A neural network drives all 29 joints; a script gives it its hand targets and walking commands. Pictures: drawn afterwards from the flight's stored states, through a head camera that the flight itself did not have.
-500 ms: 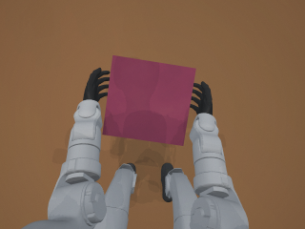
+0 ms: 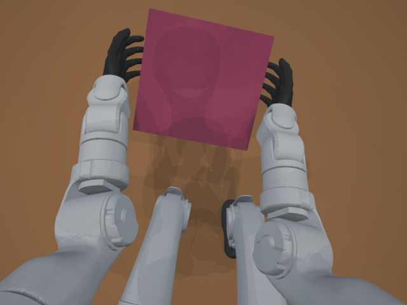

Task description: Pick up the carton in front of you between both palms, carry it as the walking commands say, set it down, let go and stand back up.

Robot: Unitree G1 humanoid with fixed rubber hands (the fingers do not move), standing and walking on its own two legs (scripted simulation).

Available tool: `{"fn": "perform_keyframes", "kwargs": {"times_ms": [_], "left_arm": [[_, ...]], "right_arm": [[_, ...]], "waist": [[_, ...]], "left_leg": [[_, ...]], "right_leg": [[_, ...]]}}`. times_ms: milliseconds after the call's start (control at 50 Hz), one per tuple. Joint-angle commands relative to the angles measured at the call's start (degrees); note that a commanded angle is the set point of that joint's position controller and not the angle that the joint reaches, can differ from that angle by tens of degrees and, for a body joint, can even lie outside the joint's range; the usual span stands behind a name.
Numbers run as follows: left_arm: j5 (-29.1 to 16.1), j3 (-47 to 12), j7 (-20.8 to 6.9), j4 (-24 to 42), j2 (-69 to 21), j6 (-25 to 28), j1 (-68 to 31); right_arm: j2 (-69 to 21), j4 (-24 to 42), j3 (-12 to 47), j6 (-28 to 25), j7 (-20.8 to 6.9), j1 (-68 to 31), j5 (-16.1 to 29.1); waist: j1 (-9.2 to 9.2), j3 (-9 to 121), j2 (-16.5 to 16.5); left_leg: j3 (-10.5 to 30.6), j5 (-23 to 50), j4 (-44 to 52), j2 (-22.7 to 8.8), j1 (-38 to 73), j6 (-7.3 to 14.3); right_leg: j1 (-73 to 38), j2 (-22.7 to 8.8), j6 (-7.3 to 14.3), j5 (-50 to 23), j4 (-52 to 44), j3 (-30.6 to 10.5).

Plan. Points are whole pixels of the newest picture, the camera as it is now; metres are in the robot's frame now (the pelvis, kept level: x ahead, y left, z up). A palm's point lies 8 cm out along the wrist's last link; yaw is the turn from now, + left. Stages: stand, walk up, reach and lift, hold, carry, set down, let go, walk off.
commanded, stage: set down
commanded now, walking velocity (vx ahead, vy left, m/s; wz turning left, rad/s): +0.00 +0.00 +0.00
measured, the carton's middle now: (199, 86) +0.51 +0.07 -0.19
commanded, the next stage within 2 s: none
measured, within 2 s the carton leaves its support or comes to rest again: rests again in 1.42 s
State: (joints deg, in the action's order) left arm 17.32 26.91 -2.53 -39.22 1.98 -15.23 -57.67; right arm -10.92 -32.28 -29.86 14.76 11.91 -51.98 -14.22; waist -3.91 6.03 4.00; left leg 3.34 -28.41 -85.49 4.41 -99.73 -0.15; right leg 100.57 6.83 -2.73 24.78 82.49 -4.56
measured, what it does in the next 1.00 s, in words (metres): lowers itself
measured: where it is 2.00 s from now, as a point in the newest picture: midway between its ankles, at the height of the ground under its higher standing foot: (200, 238)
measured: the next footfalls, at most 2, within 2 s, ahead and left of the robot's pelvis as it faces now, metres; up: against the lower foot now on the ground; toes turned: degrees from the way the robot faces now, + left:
none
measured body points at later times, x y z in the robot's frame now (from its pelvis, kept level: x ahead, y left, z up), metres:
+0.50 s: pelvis -0.01 +0.01 -0.11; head +0.32 +0.08 +0.18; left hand +0.51 +0.24 -0.25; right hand +0.51 -0.06 -0.26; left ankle +0.07 +0.11 -0.54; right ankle +0.09 -0.12 -0.54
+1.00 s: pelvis -0.02 +0.01 -0.18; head +0.34 +0.07 +0.07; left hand +0.54 +0.24 -0.34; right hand +0.53 -0.06 -0.35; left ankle +0.07 +0.11 -0.54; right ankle +0.09 -0.12 -0.54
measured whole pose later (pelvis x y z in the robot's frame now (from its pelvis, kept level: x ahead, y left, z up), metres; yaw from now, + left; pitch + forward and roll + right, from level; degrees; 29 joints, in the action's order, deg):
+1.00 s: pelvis -0.02 +0.01 -0.18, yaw -1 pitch +39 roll -4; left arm 4.8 11.0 -0.8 -60.9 21.4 -15.3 -88.1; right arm -0.7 -44.9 -27.3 12.1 14.1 -77.4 -3.1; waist -3.5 -16.6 4.4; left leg 2.6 -36.7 -124.1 6.3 -126.5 -0.2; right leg 126.5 10.4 -6.3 33.5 119.9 -2.5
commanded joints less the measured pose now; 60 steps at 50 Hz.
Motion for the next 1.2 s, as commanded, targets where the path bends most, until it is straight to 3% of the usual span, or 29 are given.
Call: {"fn": "perform_keyframes", "kwargs": {"times_ms": [0, 140, 180, 200, 220, 300, 400, 440, 460, 480, 540, 640, 660, 680, 720, 740, 760, 800, 880, 900, 920, 940, 960, 980, 1000, 1060, 1120, 1140, 1180], "left_arm": [[-9.67, -28.78, -14.22, -3.68, -49.21, 0.67, -28.85], [-12.21, -30.79, -12.33, -4.95, -46.31, 0.17, -28.73], [-11.37, -31.43, -12.35, -2.02, -42.31, 0.43, -31.52], [-13.44, -34.41, -11.82, -1.92, -42.6, 0.78, -36.87], [-12.99, -35.15, -11.32, 1.35, -42.75, 0.62, -33.48], [-12.97, -31.33, -10.99, -11.8, -41.29, -0.1, -35.8], [-13.9, -31.97, -10.47, -9.29, -37.74, 0.34, -38.8], [-16.12, -33.71, -10.98, -7.66, -40.11, 1.27, -40.72], [-14.66, -30.1, -11.7, -13.42, -38.69, 0.34, -40.57], [-14.38, -30.32, -11.67, -13.48, -37.49, 0.78, -40.47], [-14.12, -29.77, -10.48, -13.57, -37.47, 2.23, -41.98], [-18.28, -36.69, -9.52, -6.73, -30.01, 2.52, -51.86], [-20.43, -36.54, -9.76, -10.56, -32.01, 1.67, -53.0], [-20.87, -36.23, -9.77, -6.3, -28.18, 2.48, -52.53], [-22.09, -37.91, -9.19, -7.85, -28.31, 1.89, -54.7], [-19.9, -36.41, -9.3, -7.25, -25.74, 2.02, -58.96], [-19.64, -35.53, -10.32, -14.84, -31.72, 0.93, -52.1], [-17.16, -30.27, -11.63, -15.15, -28.75, 1.59, -52.94], [-19.59, -30.63, -13.36, -17.51, -35.3, 2.04, -52.08], [-19.86, -32.14, -13.32, -16.03, -33.27, 1.88, -51.31], [-19.27, -26.49, -14.45, -20.73, -34.97, 2.12, -50.11], [-17.65, -28.76, -13.5, -14.38, -32.19, 2.82, -51.7], [-16.94, -27.08, -13.51, -17.84, -32.47, 3.12, -49.35], [-16.06, -24.91, -13.85, -21.38, -33.92, 2.56, -45.42], [-16.95, -26.23, -14.24, -19.95, -31.56, 3.19, -47.61], [-14.56, -24.66, -14.28, -22.61, -30.91, 2.41, -45.84], [-13.81, -24.89, -14.93, -22.1, -27.55, 1.28, -47.17], [-12.3, -24.26, -14.44, -22.26, -25.08, 0.99, -45.68], [-12.51, -23.84, -14.03, -24.71, -25.22, 1.47, -44.89]], "right_arm": [[-47.19, -1.94, 33.0, -2.33, -13.94, -38.12, 7.44], [-42.2, 1.85, 35.53, -3.97, -12.11, -45.27, 9.92], [-42.1, -0.92, 34.15, -2.33, -11.94, -46.76, 11.48], [-44.77, -1.26, 33.49, -2.48, -12.0, -44.46, 11.2], [-44.12, 4.51, 35.86, -3.24, -11.38, -47.03, 14.04], [-39.92, -5.72, 31.99, -2.63, -11.44, -50.07, 10.66], [-35.31, -1.24, 30.92, -3.91, -11.15, -55.61, 14.17], [-35.86, -4.84, 27.38, -4.19, -11.02, -53.77, 11.05], [-35.95, -7.27, 27.68, -3.58, -10.96, -55.69, 12.74], [-35.56, -9.94, 26.68, -3.86, -10.96, -52.37, 11.06], [-35.39, -5.28, 28.92, -4.79, -11.97, -58.96, 14.61], [-30.55, -6.83, 30.23, -4.65, -9.73, -61.07, 17.53], [-29.18, -0.88, 31.7, -5.12, -9.47, -65.78, 18.13], [-30.22, -3.82, 32.0, -4.15, -9.44, -65.8, 19.0], [-27.52, -3.13, 31.35, -5.15, -8.78, -66.85, 18.82], [-29.37, -2.45, 33.12, -4.89, -8.76, -69.58, 21.43], [-26.86, -6.27, 30.69, -4.34, -8.58, -67.12, 17.49], [-31.27, -8.97, 28.91, -3.66, -9.71, -64.37, 17.13], [-34.05, -11.34, 26.28, -3.53, -11.88, -61.68, 13.23], [-34.68, -11.1, 25.42, -3.74, -12.8, -60.94, 16.43], [-31.31, -11.03, 25.89, -3.84, -11.85, -63.13, 13.62], [-34.97, -7.08, 27.71, -3.67, -12.63, -63.57, 16.8], [-33.32, -10.92, 27.7, -4.01, -12.14, -61.47, 15.66], [-31.86, -12.99, 26.12, -3.9, -12.6, -60.15, 14.38], [-32.89, -9.77, 27.4, -3.96, -12.68, -57.79, 14.15], [-32.23, -14.05, 24.58, -3.53, -13.51, -55.63, 12.29], [-30.79, -17.66, 19.96, -1.4, -13.54, -54.54, 9.46], [-28.75, -17.89, 20.8, -2.01, -14.02, -53.75, 11.11], [-29.45, -18.36, 19.43, -2.09, -13.49, -52.1, 9.91]], "waist": [[-3.07, 59.13, -1.65], [-2.49, 61.51, -2.39], [-7.94, 63.35, -1.91], [-1.98, 65.03, -3.66], [-6.46, 71.8, -5.61], [-1.91, 54.0, -3.8], [-5.48, 58.05, -4.96], [0.04, 58.91, -3.73], [-4.11, 53.5, -8.3], [-0.4, 49.67, -5.86], [-5.25, 53.05, -2.95], [-4.11, 56.06, -8.38], [0.92, 55.78, -6.06], [-5.88, 59.11, -2.19], [-1.25, 60.65, -4.49], [-5.18, 58.01, -7.1], [-1.51, 55.1, -10.23], [-5.89, 45.35, -4.63], [1.82, 41.6, -0.36], [-3.29, 41.62, -5.02], [1.9, 39.72, -1.41], [-7.38, 43.8, -3.07], [-1.8, 43.02, -0.28], [-6.74, 37.9, -0.65], [-0.73, 37.34, -0.33], [-5.01, 30.51, -0.38], [-1.19, 30.24, 0.32], [-4.44, 28.4, -1.82], [-3.12, 26.51, -1.21]], "left_leg": [[-3.51, 22.93, 2.62, 3.27, 28.8, -0.39], [-1.84, 25.27, -2.65, 3.37, 24.54, -1.16], [-4.45, 24.6, -4.9, 3.76, 22.13, -1.36], [-3.1, 24.37, -4.87, 3.58, 25.92, -1.54], [-4.43, 26.29, -7.39, 3.53, 28.14, -1.57], [-2.0, 19.62, -6.16, 2.65, 21.25, -1.11], [-3.13, 23.8, -12.11, 2.06, 21.29, -1.67], [-1.5, 25.35, -13.37, 2.62, 22.59, -1.59], [-3.03, 23.92, -14.8, 1.97, 20.64, -1.86], [-3.19, 20.37, -15.69, 2.25, 14.93, -1.83], [-0.45, 29.25, -15.73, 1.54, 19.13, -1.19], [-2.46, 26.81, -21.56, 1.35, 19.69, -1.54], [-0.67, 24.87, -21.29, 0.69, 20.94, -1.05], [-1.51, 25.55, -21.26, 1.58, 21.9, -0.62], [-1.04, 23.2, -22.08, 1.24, 21.36, -1.16], [-3.34, 25.85, -24.16, 0.87, 20.36, -0.57], [-3.01, 19.55, -22.22, 1.47, 20.25, -0.62], [-2.64, 14.19, -23.46, 0.98, 9.84, 0.58], [-2.73, 20.81, -27.03, 1.44, 10.1, 0.09], [-2.6, 22.77, -24.1, 1.96, 10.71, 0.61], [-2.85, 18.2, -27.3, 1.25, 2.92, 0.1], [-3.2, 21.95, -26.59, 1.69, 6.63, 1.39], [-3.35, 20.28, -26.51, 1.26, 1.45, 0.35], [-4.44, 20.92, -25.82, 1.95, 0.98, 1.14], [-2.7, 19.13, -28.24, 0.65, 0.66, 1.31], [-1.87, 15.76, -25.89, 1.09, -0.5, 2.09], [-1.02, 10.14, -24.62, 1.15, 0.58, 2.7], [-2.42, 8.96, -23.63, 1.36, -0.65, 2.57], [-1.3, 12.82, -25.34, 1.41, 0.39, 2.57]], "right_leg": [[-25.12, 5.16, -0.82, -12.62, 1.6, 6.07], [-14.72, 5.52, -1.3, -12.31, 8.8, 8.4], [-17.46, 5.45, -1.41, -12.78, 10.21, 7.17], [-15.09, 6.22, -0.98, -12.47, 11.49, 8.56], [-18.32, 6.23, -0.93, -14.1, 12.57, 7.24], [-5.53, 5.93, -1.41, -6.49, 14.32, 10.77], [-6.99, 5.34, -1.22, -8.99, 19.67, 9.61], [-5.04, 6.07, -0.69, -9.89, 21.25, 11.69], [-0.4, 5.99, -0.83, -7.35, 20.46, 8.75], [-1.31, 5.86, -0.61, -7.35, 21.06, 9.76], [1.02, 5.81, -1.19, -10.12, 25.57, 11.32], [-2.75, 5.05, -0.16, -9.79, 29.14, 9.38], [-2.72, 5.01, -0.63, -9.62, 29.11, 10.34], [-4.17, 4.2, -0.94, -7.64, 31.09, 11.25], [-9.28, 4.53, -0.87, -9.61, 32.74, 12.5], [-6.59, 4.88, -0.63, -10.24, 31.68, 9.32], [-3.9, 4.8, -0.7, -5.93, 31.96, 11.7], [-4.04, 4.51, -0.22, -4.75, 32.69, 9.39], [-1.05, 4.65, -0.96, -8.76, 32.03, 10.6], [-1.56, 4.87, 0.37, -10.97, 34.03, 10.58], [-2.7, 4.33, 0.32, -9.65, 33.14, 9.95], [-1.2, 4.58, 0.18, -11.09, 34.24, 8.58], [-5.96, 5.26, 0.41, -13.37, 33.0, 8.31], [-1.29, 4.81, 0.28, -11.11, 33.74, 9.07], [-1.48, 4.92, -0.12, -11.79, 33.21, 8.11], [5.94, 4.54, 0.07, -6.48, 34.2, 9.03], [3.25, 5.0, 0.5, -0.96, 33.04, 10.19], [4.36, 5.45, 0.54, -0.86, 33.19, 10.4], [8.05, 4.48, 0.42, -2.3, 33.36, 9.51]]}}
